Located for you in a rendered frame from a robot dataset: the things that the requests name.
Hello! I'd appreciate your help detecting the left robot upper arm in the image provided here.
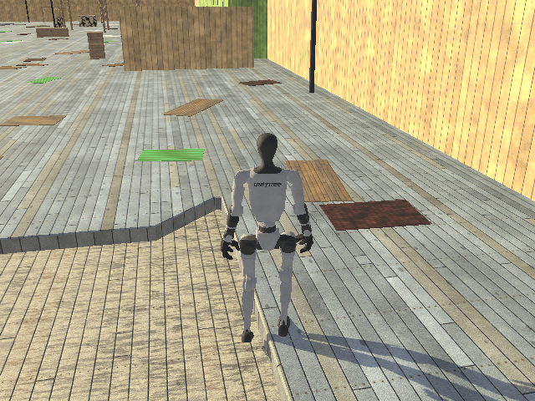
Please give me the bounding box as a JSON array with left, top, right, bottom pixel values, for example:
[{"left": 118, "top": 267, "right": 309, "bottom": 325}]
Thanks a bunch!
[{"left": 231, "top": 170, "right": 250, "bottom": 217}]

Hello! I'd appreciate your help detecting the right robot upper arm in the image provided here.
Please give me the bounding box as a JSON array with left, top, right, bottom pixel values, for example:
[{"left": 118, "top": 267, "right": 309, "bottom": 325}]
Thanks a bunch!
[{"left": 285, "top": 169, "right": 306, "bottom": 216}]

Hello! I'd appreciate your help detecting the right robot hand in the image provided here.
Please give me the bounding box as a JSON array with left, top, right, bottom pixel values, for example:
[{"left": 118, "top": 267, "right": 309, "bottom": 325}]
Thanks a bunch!
[{"left": 296, "top": 234, "right": 313, "bottom": 253}]

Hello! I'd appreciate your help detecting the robot head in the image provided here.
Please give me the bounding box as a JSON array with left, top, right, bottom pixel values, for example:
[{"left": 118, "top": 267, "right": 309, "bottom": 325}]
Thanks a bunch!
[{"left": 253, "top": 133, "right": 282, "bottom": 174}]

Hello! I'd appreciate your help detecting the left robot hand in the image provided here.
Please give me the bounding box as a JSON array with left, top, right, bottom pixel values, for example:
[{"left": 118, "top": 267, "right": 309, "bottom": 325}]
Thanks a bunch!
[{"left": 221, "top": 238, "right": 240, "bottom": 260}]

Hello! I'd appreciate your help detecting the robot left forearm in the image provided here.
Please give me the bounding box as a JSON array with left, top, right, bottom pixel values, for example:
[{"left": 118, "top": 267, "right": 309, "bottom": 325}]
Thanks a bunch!
[{"left": 222, "top": 205, "right": 239, "bottom": 242}]

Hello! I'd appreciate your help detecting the robot right forearm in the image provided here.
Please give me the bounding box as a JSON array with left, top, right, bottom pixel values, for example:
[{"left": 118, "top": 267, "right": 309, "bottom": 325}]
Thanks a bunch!
[{"left": 297, "top": 203, "right": 312, "bottom": 236}]

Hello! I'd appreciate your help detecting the robot right shin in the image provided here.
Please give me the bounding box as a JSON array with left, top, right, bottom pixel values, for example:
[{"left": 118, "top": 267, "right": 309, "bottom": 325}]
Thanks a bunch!
[{"left": 279, "top": 268, "right": 293, "bottom": 325}]

